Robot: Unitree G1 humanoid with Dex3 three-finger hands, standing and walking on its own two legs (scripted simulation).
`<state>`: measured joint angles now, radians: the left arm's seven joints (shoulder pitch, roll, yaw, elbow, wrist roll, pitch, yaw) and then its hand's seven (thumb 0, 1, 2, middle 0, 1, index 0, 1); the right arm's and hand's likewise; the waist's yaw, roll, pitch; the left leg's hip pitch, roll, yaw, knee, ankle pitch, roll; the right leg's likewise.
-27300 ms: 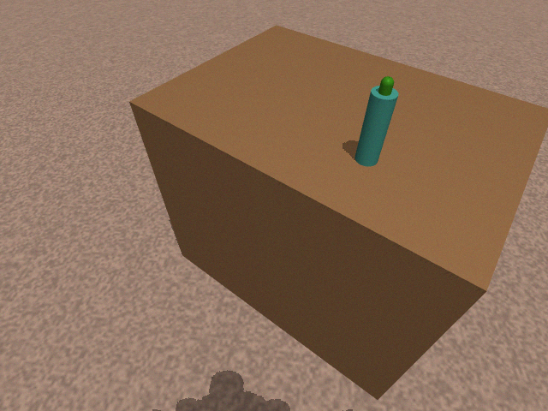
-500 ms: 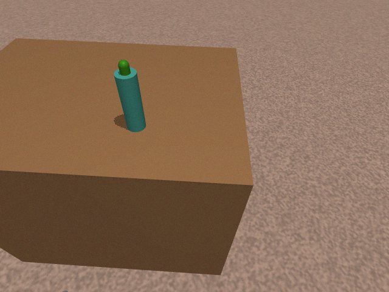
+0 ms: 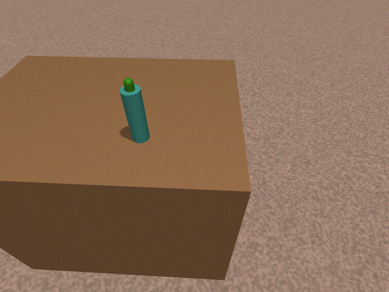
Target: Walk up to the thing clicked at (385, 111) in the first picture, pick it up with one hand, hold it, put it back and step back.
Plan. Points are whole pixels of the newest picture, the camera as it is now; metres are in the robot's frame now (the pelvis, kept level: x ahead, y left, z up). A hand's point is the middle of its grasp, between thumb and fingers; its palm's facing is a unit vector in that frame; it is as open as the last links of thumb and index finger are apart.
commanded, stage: stand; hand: left
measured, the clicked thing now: (135, 111) +0.56 +0.18 +0.07
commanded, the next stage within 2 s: step back in 1.90 s
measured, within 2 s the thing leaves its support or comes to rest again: neither
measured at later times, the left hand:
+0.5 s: hand out of the picture +0.08 +0.25 -0.16, palm faces -0.03 -0.94 -0.33, open 7.3 cm
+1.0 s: hand out of the picture +0.09 +0.26 -0.16, palm faces -0.04 -0.94 -0.34, open 7.3 cm
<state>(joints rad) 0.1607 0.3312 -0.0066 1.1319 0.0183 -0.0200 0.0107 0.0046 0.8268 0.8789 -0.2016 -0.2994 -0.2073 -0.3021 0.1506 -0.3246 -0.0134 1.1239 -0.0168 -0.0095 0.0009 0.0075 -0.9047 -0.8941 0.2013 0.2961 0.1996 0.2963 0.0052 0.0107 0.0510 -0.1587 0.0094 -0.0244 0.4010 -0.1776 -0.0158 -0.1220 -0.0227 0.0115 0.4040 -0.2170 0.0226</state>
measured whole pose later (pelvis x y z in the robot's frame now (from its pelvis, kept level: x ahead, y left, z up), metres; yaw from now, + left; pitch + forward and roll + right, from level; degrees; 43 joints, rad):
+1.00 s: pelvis +0.02 +0.01 +0.00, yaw -1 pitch -2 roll +0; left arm 0.12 0.34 0.00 1.16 0.01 -0.01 0.00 0.01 0.91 0.89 -0.20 -0.30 -0.21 -0.30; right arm 0.11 -0.35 -0.01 1.15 -0.01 -0.01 0.00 0.01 -0.91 -0.89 0.20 0.30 0.20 0.30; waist 0.00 0.00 0.06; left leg -0.12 0.00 0.00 0.33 -0.17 0.00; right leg -0.08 -0.03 0.03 0.32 -0.20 0.04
